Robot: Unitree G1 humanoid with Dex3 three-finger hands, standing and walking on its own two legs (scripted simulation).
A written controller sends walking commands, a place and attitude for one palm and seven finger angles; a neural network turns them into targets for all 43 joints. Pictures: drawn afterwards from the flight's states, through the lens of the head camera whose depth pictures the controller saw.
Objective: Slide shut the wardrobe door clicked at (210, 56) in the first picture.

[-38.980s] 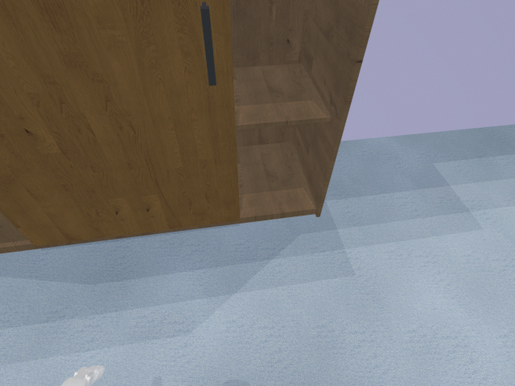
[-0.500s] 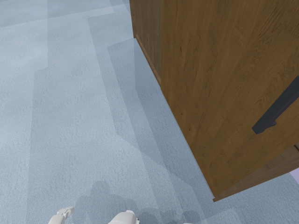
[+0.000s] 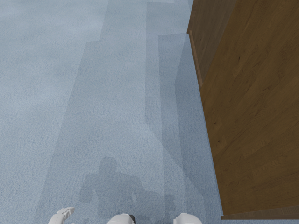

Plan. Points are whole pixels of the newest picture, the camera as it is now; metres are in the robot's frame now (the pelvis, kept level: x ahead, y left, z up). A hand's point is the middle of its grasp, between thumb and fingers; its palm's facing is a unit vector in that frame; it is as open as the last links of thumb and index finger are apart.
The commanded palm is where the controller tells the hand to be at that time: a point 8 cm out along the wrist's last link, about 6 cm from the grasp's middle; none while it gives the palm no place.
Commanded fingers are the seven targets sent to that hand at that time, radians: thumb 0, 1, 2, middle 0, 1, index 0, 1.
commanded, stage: walk to a spot facing it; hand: left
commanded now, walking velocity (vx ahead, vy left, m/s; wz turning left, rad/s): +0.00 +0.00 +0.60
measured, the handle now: out of the picture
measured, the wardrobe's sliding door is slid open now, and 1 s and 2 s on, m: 0.00 0.00 0.00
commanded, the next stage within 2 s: none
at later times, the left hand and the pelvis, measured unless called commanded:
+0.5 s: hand out of the picture +0.04 +0.23 -0.17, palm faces +0.32 -0.91 -0.25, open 7.4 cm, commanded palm none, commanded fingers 0.00 0.90 0.90 -0.20 -0.30 -0.20 -0.30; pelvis +0.01 +0.00 +0.00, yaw +18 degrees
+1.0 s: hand out of the picture -0.04 +0.21 -0.19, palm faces +0.60 -0.75 -0.26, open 7.4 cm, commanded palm none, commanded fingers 0.00 0.90 0.90 -0.20 -0.30 -0.20 -0.30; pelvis +0.03 -0.01 -0.01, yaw +37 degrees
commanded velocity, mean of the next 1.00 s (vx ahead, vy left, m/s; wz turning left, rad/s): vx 0.00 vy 0.00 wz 0.60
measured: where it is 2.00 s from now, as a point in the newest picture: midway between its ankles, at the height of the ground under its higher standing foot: outside the picture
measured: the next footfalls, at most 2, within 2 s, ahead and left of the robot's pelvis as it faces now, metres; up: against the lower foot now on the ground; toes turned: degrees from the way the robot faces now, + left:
right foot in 0.08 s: +0.03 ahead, -0.15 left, +0.00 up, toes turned +0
left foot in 0.32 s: +0.04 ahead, +0.13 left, +0.00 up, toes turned +14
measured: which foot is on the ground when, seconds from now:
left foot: down 0.00-0.06, up 0.08-0.30, down 0.32-0.60, up 0.62-0.88, down 0.90-1.00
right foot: up 0.00-0.06, down 0.08-0.32, up 0.34-0.60, down 0.62-0.90, up 0.92-1.00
